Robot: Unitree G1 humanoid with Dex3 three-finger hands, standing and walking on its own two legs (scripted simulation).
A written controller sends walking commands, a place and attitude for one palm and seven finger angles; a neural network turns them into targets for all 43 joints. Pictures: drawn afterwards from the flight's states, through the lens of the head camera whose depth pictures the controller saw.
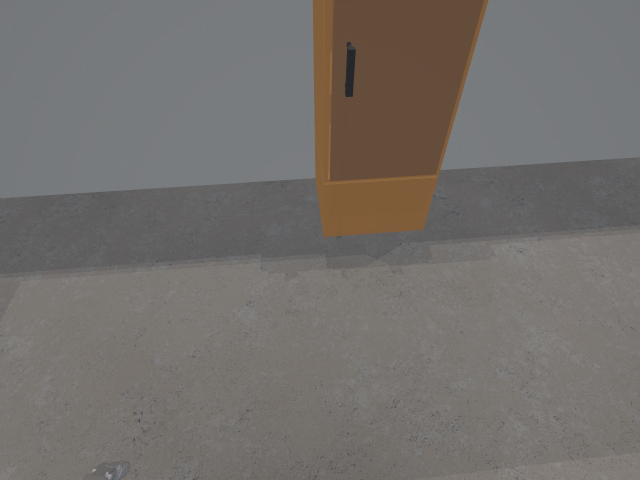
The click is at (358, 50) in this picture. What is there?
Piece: cupboard door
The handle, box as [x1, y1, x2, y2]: [345, 42, 355, 96]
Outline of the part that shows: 347,42 345,94 346,96 352,96 355,49 351,46 350,42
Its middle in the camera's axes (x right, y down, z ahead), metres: +0.08 -0.48 +1.10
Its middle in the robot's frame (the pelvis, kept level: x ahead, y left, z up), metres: +1.15 -0.02 -0.01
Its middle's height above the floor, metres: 0.76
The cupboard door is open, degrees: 0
